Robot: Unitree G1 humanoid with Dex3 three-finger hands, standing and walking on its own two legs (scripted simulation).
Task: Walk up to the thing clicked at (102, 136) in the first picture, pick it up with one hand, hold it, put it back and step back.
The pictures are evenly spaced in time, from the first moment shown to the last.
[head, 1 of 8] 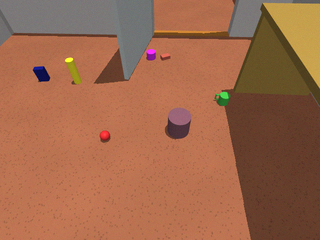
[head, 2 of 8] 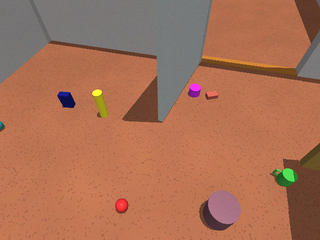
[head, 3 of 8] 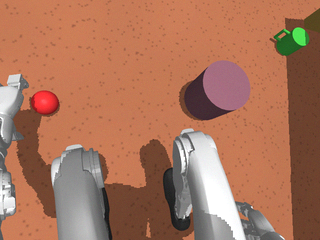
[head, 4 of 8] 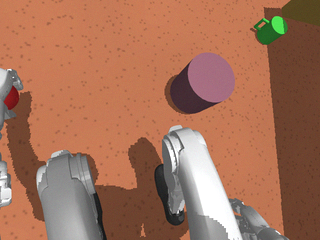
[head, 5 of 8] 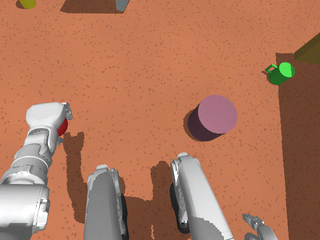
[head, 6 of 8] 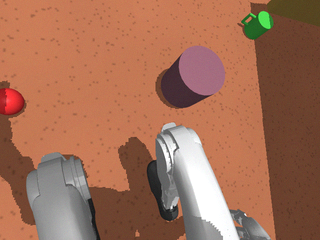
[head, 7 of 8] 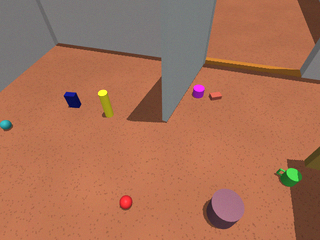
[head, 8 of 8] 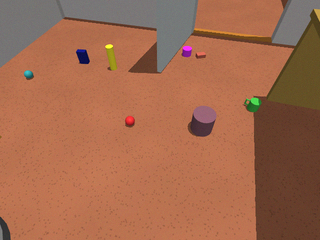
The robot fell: no
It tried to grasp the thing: yes
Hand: left
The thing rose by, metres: 0.69
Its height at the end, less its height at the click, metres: +0.00
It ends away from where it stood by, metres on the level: 0.00
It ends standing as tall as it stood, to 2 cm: yes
